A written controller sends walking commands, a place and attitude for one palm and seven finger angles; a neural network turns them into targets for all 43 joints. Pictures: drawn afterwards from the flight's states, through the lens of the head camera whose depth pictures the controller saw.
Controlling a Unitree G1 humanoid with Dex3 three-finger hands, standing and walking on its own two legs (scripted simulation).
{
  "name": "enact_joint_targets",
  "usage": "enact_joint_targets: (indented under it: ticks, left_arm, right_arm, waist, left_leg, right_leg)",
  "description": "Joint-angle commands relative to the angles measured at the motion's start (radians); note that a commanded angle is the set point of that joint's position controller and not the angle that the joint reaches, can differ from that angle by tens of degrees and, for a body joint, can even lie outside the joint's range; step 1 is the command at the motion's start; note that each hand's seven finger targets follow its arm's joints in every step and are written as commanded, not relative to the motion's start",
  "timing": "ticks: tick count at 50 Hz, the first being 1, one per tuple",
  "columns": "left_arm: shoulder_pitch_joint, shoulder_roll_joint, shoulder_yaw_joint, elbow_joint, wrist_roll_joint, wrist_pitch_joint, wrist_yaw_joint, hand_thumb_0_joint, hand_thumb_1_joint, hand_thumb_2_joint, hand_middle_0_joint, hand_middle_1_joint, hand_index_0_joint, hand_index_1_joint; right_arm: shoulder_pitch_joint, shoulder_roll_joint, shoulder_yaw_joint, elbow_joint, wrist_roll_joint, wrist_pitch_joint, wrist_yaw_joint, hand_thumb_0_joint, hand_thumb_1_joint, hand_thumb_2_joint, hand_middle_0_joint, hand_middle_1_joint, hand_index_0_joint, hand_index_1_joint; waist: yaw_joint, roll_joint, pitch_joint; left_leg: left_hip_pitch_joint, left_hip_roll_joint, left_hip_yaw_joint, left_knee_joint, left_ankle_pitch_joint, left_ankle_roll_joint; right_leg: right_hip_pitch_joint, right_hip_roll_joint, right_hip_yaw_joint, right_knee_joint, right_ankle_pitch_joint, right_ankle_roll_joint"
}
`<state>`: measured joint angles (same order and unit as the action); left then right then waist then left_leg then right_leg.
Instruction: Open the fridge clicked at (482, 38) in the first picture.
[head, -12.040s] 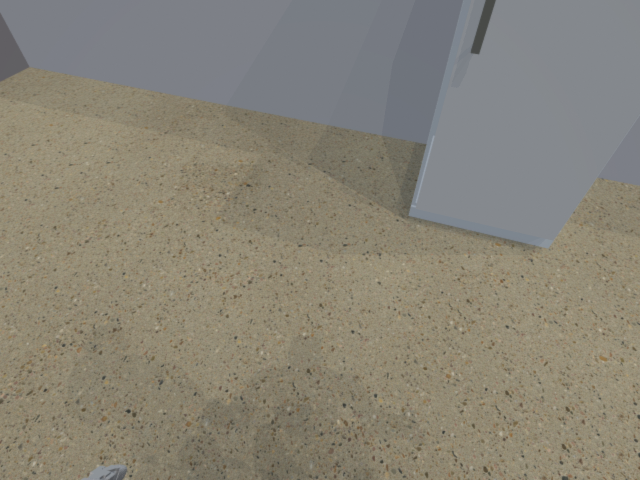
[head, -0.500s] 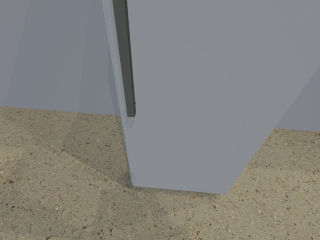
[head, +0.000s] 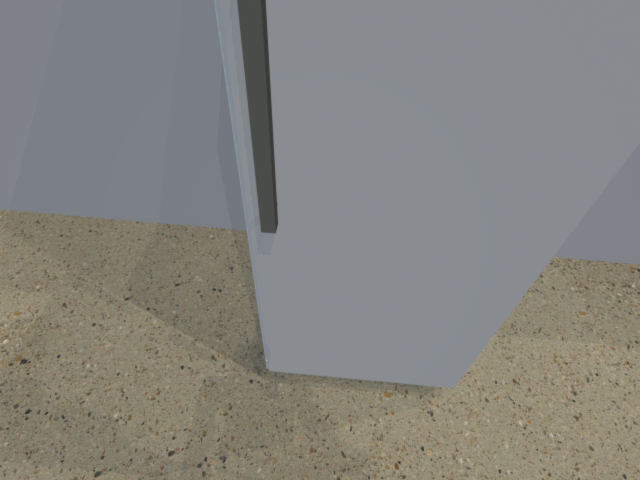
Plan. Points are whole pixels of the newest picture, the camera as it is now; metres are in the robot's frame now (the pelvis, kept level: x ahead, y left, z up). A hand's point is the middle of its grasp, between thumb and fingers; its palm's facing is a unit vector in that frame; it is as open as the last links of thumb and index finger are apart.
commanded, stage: look again from close up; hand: left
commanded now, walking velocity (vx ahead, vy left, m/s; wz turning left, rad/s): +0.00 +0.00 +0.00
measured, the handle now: (263, 96) +0.51 +0.13 +0.23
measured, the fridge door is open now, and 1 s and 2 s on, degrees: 0 0 0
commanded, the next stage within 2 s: raise the hand to about handle height in 0.72 s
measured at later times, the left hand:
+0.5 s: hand out of the picture -0.01 +0.20 -0.18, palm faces +0.04 -0.98 -0.21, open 7.4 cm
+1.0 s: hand (153, 424) +0.18 +0.22 -0.02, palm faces +0.25 -0.96 -0.12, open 7.6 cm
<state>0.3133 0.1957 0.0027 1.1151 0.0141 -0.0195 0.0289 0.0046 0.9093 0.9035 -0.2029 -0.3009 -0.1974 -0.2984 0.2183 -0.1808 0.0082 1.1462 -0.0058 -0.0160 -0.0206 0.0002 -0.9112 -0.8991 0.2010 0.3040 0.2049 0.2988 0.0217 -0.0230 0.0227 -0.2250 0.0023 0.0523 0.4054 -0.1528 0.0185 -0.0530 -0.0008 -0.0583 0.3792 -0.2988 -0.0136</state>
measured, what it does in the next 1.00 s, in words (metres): stands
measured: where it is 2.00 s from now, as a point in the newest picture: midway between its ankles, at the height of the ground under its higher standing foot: outside the picture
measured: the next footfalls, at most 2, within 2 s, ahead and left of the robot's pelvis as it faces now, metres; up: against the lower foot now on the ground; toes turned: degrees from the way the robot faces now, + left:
none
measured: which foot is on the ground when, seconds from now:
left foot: down 0.00-1.00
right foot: down 0.00-1.00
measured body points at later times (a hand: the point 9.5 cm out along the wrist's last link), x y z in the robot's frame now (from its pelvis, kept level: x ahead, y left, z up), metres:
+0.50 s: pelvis +0.00 +0.01 +0.00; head +0.01 +0.02 +0.45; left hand -0.01 +0.25 -0.16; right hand +0.03 -0.23 -0.15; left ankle +0.04 +0.11 -0.74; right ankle -0.06 -0.10 -0.74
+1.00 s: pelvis -0.02 +0.01 -0.02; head -0.01 +0.01 +0.43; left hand +0.16 +0.27 -0.01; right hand +0.11 -0.23 -0.12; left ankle +0.04 +0.11 -0.74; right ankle -0.06 -0.10 -0.74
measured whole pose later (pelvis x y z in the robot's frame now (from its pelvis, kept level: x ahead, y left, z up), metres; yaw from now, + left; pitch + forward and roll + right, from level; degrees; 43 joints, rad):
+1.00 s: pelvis -0.02 +0.01 -0.02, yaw +1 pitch +1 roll +0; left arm 0.41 0.20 0.10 0.13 -0.17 -0.16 0.04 0.02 0.86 0.88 -0.21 -0.34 -0.20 -0.33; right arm 0.27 -0.22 0.00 0.78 0.03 -0.22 -0.06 0.01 -0.91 -0.90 0.20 0.30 0.21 0.30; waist -0.01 0.01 -0.02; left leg -0.38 -0.03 0.05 0.57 -0.20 0.04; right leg -0.23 -0.04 -0.07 0.61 -0.39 0.01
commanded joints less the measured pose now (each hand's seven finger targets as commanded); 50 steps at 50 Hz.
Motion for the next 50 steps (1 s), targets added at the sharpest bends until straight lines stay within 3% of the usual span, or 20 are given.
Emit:
enact_joint_targets:
  ticks: [1,39,40,41,42,43,44,45,46,47,48,49,50]
  left_arm:
    - [0.061,0.116,0.023,-0.021,0.001,-0.009,0.003,0.0,0.9,0.9,-0.2,-0.3,-0.2,-0.3]
    - [0.049,0.129,0.026,-0.016,0.004,-0.006,0.002,0.0,0.9,0.9,-0.2,-0.3,-0.2,-0.3]
    - [0.044,0.133,0.026,-0.018,0.004,-0.007,0.002,0.0,0.9,0.9,-0.2,-0.3,-0.2,-0.3]
    - [0.104,0.057,-0.004,-0.016,0.021,-0.03,0.05,0.0,0.9,0.9,-0.2,-0.3,-0.2,-0.3]
    - [-0.614,0.352,0.169,-1.55,-0.193,-0.228,0.038,0.0,0.877,0.89,-0.202,-0.315,-0.202,-0.315]
    - [-0.49,0.438,0.238,-1.525,-0.119,-0.223,0.085,0.0,0.853,0.88,-0.203,-0.33,-0.203,-0.33]
    - [0.024,0.097,0.075,-1.278,-0.151,-0.108,0.085,0.0,0.83,0.87,-0.205,-0.345,-0.205,-0.345]
    - [0.1,0.02,0.054,-1.172,-0.174,-0.07,0.075,0.0,0.807,0.86,-0.207,-0.36,-0.207,-0.36]
    - [-0.015,0.058,0.074,-1.293,-0.197,-0.12,0.052,0.0,0.783,0.85,-0.208,-0.375,-0.208,-0.375]
    - [0.013,0.102,0.136,-1.221,-0.192,-0.168,0.029,0.0,0.76,0.84,-0.21,-0.39,-0.21,-0.39]
    - [0.142,0.078,0.163,-1.105,-0.193,-0.214,-0.01,0.0,0.737,0.83,-0.212,-0.405,-0.212,-0.405]
    - [0.247,0.01,0.14,-1.001,-0.209,-0.275,-0.07,0.0,0.713,0.82,-0.213,-0.42,-0.213,-0.42]
    - [0.324,-0.019,0.146,-0.912,-0.232,-0.345,-0.141,0.0,0.69,0.81,-0.215,-0.435,-0.215,-0.435]
  right_arm:
    - [0.019,-0.134,-0.029,-0.038,-0.003,-0.017,-0.012,0.0,-0.9,-0.9,0.2,0.3,0.2,0.3]
    - [-0.002,-0.151,-0.033,-0.043,-0.002,-0.022,-0.011,0.0,-0.9,-0.9,0.2,0.3,0.2,0.3]
    - [-0.002,-0.15,-0.032,-0.042,-0.002,-0.023,-0.011,0.0,-0.9,-0.9,0.2,0.3,0.2,0.3]
    - [-0.029,-0.118,-0.019,-0.115,0.001,-0.029,-0.001,0.0,-0.9,-0.9,0.2,0.3,0.2,0.3]
    - [0.044,-0.276,-0.052,-0.445,0.056,-0.147,-0.042,0.0,-0.9,-0.9,0.2,0.3,0.2,0.3]
    - [-0.056,-0.175,-0.007,-0.426,0.064,-0.219,-0.089,0.0,-0.9,-0.9,0.2,0.3,0.2,0.3]
    - [-0.005,-0.155,-0.03,-0.439,0.046,-0.268,-0.073,0.0,-0.9,-0.9,0.2,0.3,0.2,0.3]
    - [-0.002,-0.151,-0.031,-0.411,0.067,-0.273,-0.067,0.0,-0.9,-0.9,0.2,0.3,0.2,0.3]
    - [-0.028,-0.186,-0.045,-0.492,0.059,-0.281,-0.064,0.0,-0.9,-0.9,0.2,0.3,0.2,0.3]
    - [-0.037,-0.201,-0.058,-0.502,0.041,-0.281,-0.062,0.0,-0.9,-0.9,0.2,0.3,0.2,0.3]
    - [-0.036,-0.196,-0.07,-0.527,0.036,-0.274,-0.053,0.0,-0.9,-0.9,0.2,0.3,0.2,0.3]
    - [-0.049,-0.186,-0.074,-0.548,0.025,-0.263,-0.04,0.0,-0.9,-0.9,0.2,0.3,0.2,0.3]
    - [-0.082,-0.187,-0.086,-0.565,0.02,-0.256,-0.026,0.0,-0.9,-0.9,0.2,0.3,0.2,0.3]
  waist:
    - [-0.007,0.016,0.038]
    - [-0.005,0.027,0.018]
    - [-0.005,0.027,0.019]
    - [-0.004,0.043,0.062]
    - [-0.137,0.202,-0.415]
    - [-0.061,0.287,-0.338]
    - [-0.044,0.298,-0.289]
    - [-0.061,0.182,-0.166]
    - [-0.067,0.173,-0.082]
    - [-0.074,0.079,-0.076]
    - [-0.049,-0.024,-0.049]
    - [-0.022,-0.147,-0.05]
    - [0.003,-0.216,-0.027]
  left_leg:
    - [0.061,0.113,-0.117,-0.059,0.097,0.012]
    - [0.075,0.115,-0.127,-0.073,0.11,0.015]
    - [0.075,0.116,-0.128,-0.073,0.12,0.016]
    - [0.049,0.1,-0.079,0.157,0.29,-0.002]
    - [0.367,0.009,-0.075,0.039,0.267,0.004]
    - [0.363,0.046,-0.035,0.025,0.24,-0.01]
    - [0.306,0.071,-0.102,-0.033,0.177,-0.021]
    - [0.204,0.056,-0.121,-0.03,0.07,-0.016]
    - [0.102,0.039,-0.131,0.013,-0.043,-0.014]
    - [0.03,0.028,-0.131,0.063,-0.1,-0.013]
    - [-0.041,0.014,-0.118,0.114,-0.077,-0.016]
    - [-0.109,0.019,-0.104,0.169,-0.04,-0.025]
    - [-0.2,0.016,-0.087,0.236,-0.04,-0.031]
  right_leg:
    - [-0.129,-0.12,0.09,-0.091,0.104,-0.017]
    - [-0.114,-0.129,0.081,-0.088,0.117,-0.007]
    - [-0.111,-0.128,0.082,-0.089,0.126,-0.008]
    - [-0.186,-0.147,0.153,-0.078,0.457,0.008]
    - [-0.157,-0.04,0.006,0.06,0.392,-0.009]
    - [-0.226,-0.008,-0.015,0.117,0.188,-0.015]
    - [-0.289,0.005,-0.052,0.193,0.037,-0.016]
    - [-0.337,0.008,-0.041,0.204,0.009,-0.007]
    - [-0.359,0.002,-0.047,0.167,0.003,-0.006]
    - [-0.398,0.004,-0.051,0.145,0.009,-0.004]
    - [-0.418,0.012,-0.066,0.153,0.003,-0.004]
    - [-0.474,0.03,-0.084,0.209,-0.01,-0.005]
    - [-0.538,0.035,-0.08,0.262,-0.022,-0.003]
